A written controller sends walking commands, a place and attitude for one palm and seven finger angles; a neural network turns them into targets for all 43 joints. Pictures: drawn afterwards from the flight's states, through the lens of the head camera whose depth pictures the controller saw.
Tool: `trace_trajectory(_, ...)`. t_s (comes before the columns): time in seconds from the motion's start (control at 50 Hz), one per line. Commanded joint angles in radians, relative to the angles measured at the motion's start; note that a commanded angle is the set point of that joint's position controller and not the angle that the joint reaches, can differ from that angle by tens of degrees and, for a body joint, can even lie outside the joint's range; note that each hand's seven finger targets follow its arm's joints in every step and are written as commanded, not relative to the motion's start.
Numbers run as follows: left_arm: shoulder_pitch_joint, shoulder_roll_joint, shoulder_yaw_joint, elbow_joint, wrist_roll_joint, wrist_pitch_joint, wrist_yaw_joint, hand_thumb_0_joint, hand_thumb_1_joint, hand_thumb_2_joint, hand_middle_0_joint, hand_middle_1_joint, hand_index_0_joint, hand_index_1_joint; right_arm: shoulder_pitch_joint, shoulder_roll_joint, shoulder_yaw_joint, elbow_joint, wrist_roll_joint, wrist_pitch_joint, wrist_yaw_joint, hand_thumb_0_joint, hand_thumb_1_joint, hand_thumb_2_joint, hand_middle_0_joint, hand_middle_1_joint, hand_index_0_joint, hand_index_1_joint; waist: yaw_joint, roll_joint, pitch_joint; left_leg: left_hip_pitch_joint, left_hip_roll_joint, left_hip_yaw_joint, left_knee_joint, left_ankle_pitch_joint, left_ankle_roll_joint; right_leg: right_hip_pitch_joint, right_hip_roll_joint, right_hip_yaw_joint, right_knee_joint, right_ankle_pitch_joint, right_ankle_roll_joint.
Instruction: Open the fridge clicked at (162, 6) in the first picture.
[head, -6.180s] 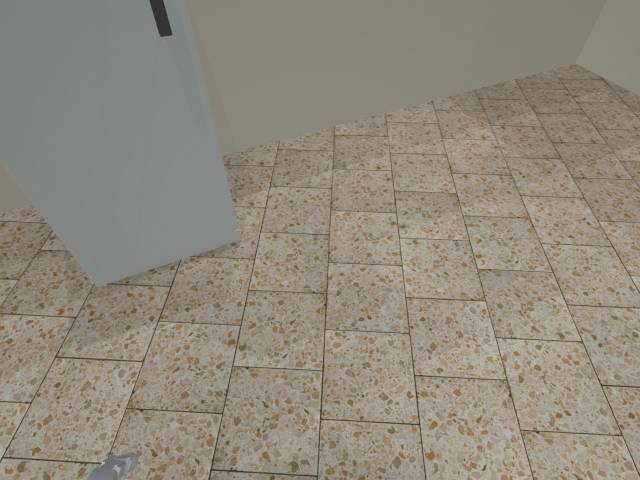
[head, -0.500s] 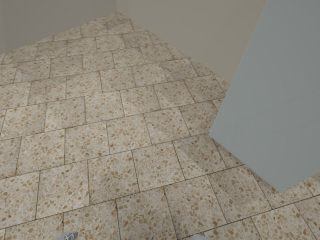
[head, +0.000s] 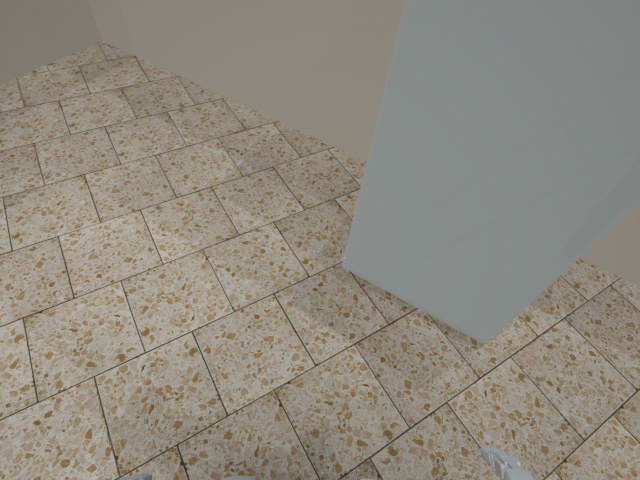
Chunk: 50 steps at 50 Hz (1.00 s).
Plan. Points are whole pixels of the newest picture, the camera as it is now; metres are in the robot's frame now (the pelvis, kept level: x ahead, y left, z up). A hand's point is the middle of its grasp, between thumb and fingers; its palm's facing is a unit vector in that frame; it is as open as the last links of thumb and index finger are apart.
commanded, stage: turn to face it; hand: right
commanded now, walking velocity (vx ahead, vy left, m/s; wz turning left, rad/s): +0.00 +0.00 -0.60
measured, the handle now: out of the picture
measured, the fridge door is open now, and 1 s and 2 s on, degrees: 0 0 0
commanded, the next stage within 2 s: take the last steps up to it in 0.72 s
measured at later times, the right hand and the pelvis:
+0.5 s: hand out of the picture -0.05 -0.26 -0.17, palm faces +0.32 +0.91 -0.25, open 7.4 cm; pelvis -0.02 -0.03 +0.00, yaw -16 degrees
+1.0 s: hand out of the picture -0.03 -0.19 -0.13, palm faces +0.43 +0.87 -0.25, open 7.4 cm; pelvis -0.01 +0.00 +0.02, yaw -24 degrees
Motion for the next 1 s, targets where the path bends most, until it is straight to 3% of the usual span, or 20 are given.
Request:
trace_trajectory(0.0,-0.018,0.107,0.032,-0.078,0.004,-0.013,-0.012,0.0,0.9,0.9,-0.2,-0.3,-0.2,-0.3,0.027,-0.195,-0.054,-0.068,-0.002,-0.012,-0.026,0.0,-0.9,-0.9,0.2,0.3,0.2,0.3,-0.019,0.223,-0.072,0.125,0.345,-0.267,-0.318,0.217,0.134,-0.202,-0.063,-0.025,0.46,-0.016,0.016)
trace_trajectory(0.04,0.006,0.083,0.021,-0.055,0.007,-0.007,-0.023,0.0,0.9,0.9,-0.2,-0.3,-0.2,-0.3,0.009,-0.161,-0.038,-0.072,-0.005,-0.018,-0.024,0.0,-0.9,-0.9,0.2,0.3,0.2,0.3,-0.003,0.227,-0.069,0.135,0.278,-0.112,-0.288,0.308,0.102,-0.191,-0.071,-0.067,0.451,0.063,0.036)
trace_trajectory(0.24,-0.093,0.05,-0.009,-0.072,-0.007,-0.014,-0.023,0.0,0.9,0.9,-0.2,-0.3,-0.2,-0.3,0.128,-0.225,-0.06,0.004,-0.015,-0.003,-0.021,0.0,-0.9,-0.9,0.2,0.3,0.2,0.3,-0.072,0.28,-0.094,0.21,0.332,-0.005,-0.229,0.445,0.131,-0.044,-0.076,-0.194,0.018,-0.007,0.03)
trace_trajectory(0.32,0.004,0.073,-0.007,-0.05,-0.003,-0.033,-0.015,0.0,0.9,0.9,-0.2,-0.3,-0.2,-0.3,0.116,-0.219,-0.068,0.026,-0.004,0.008,-0.015,0.0,-0.9,-0.9,0.2,0.3,0.2,0.3,-0.016,0.215,-0.136,0.136,0.307,0.072,-0.073,0.376,0.051,0.17,-0.074,-0.217,-0.301,0.199,0.001)
trace_trajectory(0.34,0.051,0.141,0.008,-0.042,0.0,-0.043,-0.013,0.0,0.9,0.9,-0.2,-0.3,-0.2,-0.3,0.127,-0.189,-0.063,0.016,0.004,0.015,-0.01,0.0,-0.9,-0.9,0.2,0.3,0.2,0.3,0.011,0.045,-0.175,-0.008,0.248,0.107,0.086,0.222,-0.006,0.324,-0.17,-0.087,-0.395,0.346,-0.041)
trace_trajectory(0.36,0.1,0.245,0.031,-0.044,0.006,-0.049,-0.007,0.0,0.9,0.9,-0.2,-0.3,-0.2,-0.3,0.108,-0.114,-0.045,-0.025,0.01,0.017,-0.002,0.0,-0.9,-0.9,0.2,0.3,0.2,0.3,0.038,-0.262,-0.161,-0.265,0.107,0.125,0.302,-0.295,-0.083,0.413,-0.43,0.253,-0.451,0.706,-0.177)
trace_trajectory(0.38,0.147,0.262,0.033,-0.015,0.004,-0.044,0.003,0.0,0.9,0.9,-0.2,-0.3,-0.2,-0.3,0.037,-0.124,-0.034,-0.041,-0.003,0.027,-0.009,0.0,-0.9,-0.9,0.2,0.3,0.2,0.3,0.067,-0.204,-0.166,-0.253,0.088,0.016,0.442,-0.379,-0.068,0.336,-0.478,0.261,-0.468,0.692,-0.248)
trace_trajectory(0.42,0.067,0.208,0.021,-0.028,0.005,-0.047,0.022,0.0,0.9,0.9,-0.2,-0.3,-0.2,-0.3,0.016,-0.124,-0.04,-0.01,0.002,0.03,-0.009,0.0,-0.9,-0.9,0.2,0.3,0.2,0.3,0.037,-0.166,-0.13,-0.284,0.09,-0.056,0.537,-0.265,-0.066,0.274,-0.403,0.202,-0.467,0.582,-0.238)
trace_trajectory(0.46,-0.022,0.154,-0.002,-0.048,0.005,-0.054,0.025,0.0,0.9,0.9,-0.2,-0.3,-0.2,-0.3,0.069,-0.119,-0.042,0.033,0.0,0.03,0.0,0.0,-0.9,-0.9,0.2,0.3,0.2,0.3,-0.016,-0.095,-0.09,-0.225,0.083,-0.052,0.525,-0.141,-0.069,0.209,-0.313,0.086,-0.475,0.569,-0.19)
trace_trajectory(0.5,-0.019,0.143,-0.007,-0.043,0.001,-0.06,0.027,0.0,0.9,0.9,-0.2,-0.3,-0.2,-0.3,0.099,-0.114,-0.04,0.054,0.0,0.03,0.003,0.0,-0.9,-0.9,0.2,0.3,0.2,0.3,-0.021,-0.066,-0.11,-0.197,0.07,-0.047,0.475,-0.115,-0.075,0.236,-0.287,0.05,-0.475,0.618,-0.185)
trace_trajectory(0.66,0.046,0.136,0.001,-0.001,0.006,-0.051,0.028,0.0,0.9,0.9,-0.2,-0.3,-0.2,-0.3,0.045,-0.08,-0.027,0.046,0.004,0.031,-0.008,0.0,-0.9,-0.9,0.2,0.3,0.2,0.3,0.008,-0.08,-0.105,-0.126,0.027,-0.044,0.253,-0.159,-0.073,0.273,-0.292,0.124,-0.475,0.606,-0.211)
trace_trajectory(0.72,0.036,0.132,0.003,0.004,0.008,-0.048,0.027,0.0,0.9,0.9,-0.2,-0.3,-0.2,-0.3,0.066,-0.067,-0.022,0.053,0.01,0.021,-0.013,0.0,-0.9,-0.9,0.2,0.3,0.2,0.3,-0.005,-0.092,-0.114,-0.044,0.004,-0.038,0.116,-0.146,-0.061,0.246,-0.286,0.152,-0.448,0.66,-0.21)
trace_trajectory(0.78,0.017,0.115,0.003,0.01,0.0,-0.046,0.024,0.0,0.9,0.9,-0.2,-0.3,-0.2,-0.3,0.14,-0.069,-0.023,0.081,0.012,0.007,-0.02,0.0,-0.9,-0.9,0.2,0.3,0.2,0.3,-0.042,-0.064,-0.125,0.126,-0.008,-0.019,-0.124,0.034,-0.052,0.153,-0.236,0.138,-0.397,0.575,-0.163)
trace_trajectory(0.8,0.024,0.088,-0.001,0.016,-0.006,-0.049,0.02,0.0,0.9,0.9,-0.2,-0.3,-0.2,-0.3,0.164,-0.091,-0.025,0.088,0.008,-0.004,-0.023,0.0,-0.9,-0.9,0.2,0.3,0.2,0.3,-0.055,-0.012,-0.14,0.224,0.023,-0.052,-0.258,0.125,-0.044,0.101,-0.197,0.118,-0.347,0.496,-0.122)
trace_trajectory(0.82,0.042,0.029,-0.013,0.015,-0.014,-0.052,0.015,0.0,0.9,0.9,-0.2,-0.3,-0.2,-0.3,0.18,-0.142,-0.032,0.1,-0.002,-0.017,-0.029,0.0,-0.9,-0.9,0.2,0.3,0.2,0.3,-0.055,0.158,-0.159,0.337,0.19,-0.216,-0.341,0.112,0.002,-0.029,-0.107,0.016,-0.223,0.254,-0.058)
trace_trajectory(0.84,0.022,-0.012,-0.025,-0.008,-0.011,-0.049,0.011,0.0,0.9,0.9,-0.2,-0.3,-0.2,-0.3,0.184,-0.204,-0.04,0.096,-0.008,-0.021,-0.026,0.0,-0.9,-0.9,0.2,0.3,0.2,0.3,-0.066,0.312,-0.109,0.29,0.365,-0.389,-0.405,0.049,0.103,-0.136,-0.003,-0.068,-0.083,-0.057,-0.011)
trace_trajectory(0.86,-0.007,0.045,-0.008,-0.011,0.004,-0.028,0.011,0.0,0.9,0.9,-0.2,-0.3,-0.2,-0.3,0.189,-0.21,-0.047,0.089,-0.003,-0.021,-0.022,0.0,-0.9,-0.9,0.2,0.3,0.2,0.3,-0.09,0.351,-0.059,0.162,0.394,-0.441,-0.47,-0.167,0.148,-0.156,-0.041,-0.03,0.068,-0.105,-0.017)
trace_trajectory(0.88,-0.013,0.054,0.0,0.0,0.01,-0.023,0.006,0.0,0.9,0.9,-0.2,-0.3,-0.2,-0.3,0.163,-0.18,-0.048,0.092,-0.004,-0.02,-0.021,0.0,-0.9,-0.9,0.2,0.3,0.2,0.3,-0.076,0.313,0.003,0.113,0.366,-0.451,-0.511,-0.307,0.153,-0.191,-0.052,-0.025,0.176,-0.045,-0.022)
trace_trajectory(0.92,0.027,0.041,0.002,0.042,0.015,-0.027,-0.01,0.0,0.9,0.9,-0.2,-0.3,-0.2,-0.3,0.135,-0.127,-0.034,0.096,-0.004,-0.031,-0.017,0.0,-0.9,-0.9,0.2,0.3,0.2,0.3,-0.038,0.188,0.038,0.117,0.284,-0.3,-0.486,-0.249,0.107,-0.214,-0.079,-0.057,0.275,0.079,-0.015)
trace_trajectory(0.98,0.062,0.015,-0.003,0.064,0.016,-0.036,-0.015,0.0,0.9,0.9,-0.2,-0.3,-0.2,-0.3,0.192,-0.087,-0.024,0.122,-0.002,-0.055,-0.013,0.0,-0.9,-0.9,0.2,0.3,0.2,0.3,-0.044,0.199,0.015,0.178,0.24,-0.186,-0.47,-0.11,0.089,-0.223,-0.1,-0.091,0.28,0.176,0.005)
